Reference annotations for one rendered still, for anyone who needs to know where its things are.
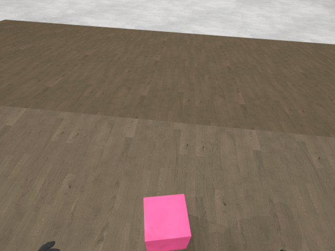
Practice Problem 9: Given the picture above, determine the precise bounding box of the carton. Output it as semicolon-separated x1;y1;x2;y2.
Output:
143;194;191;251

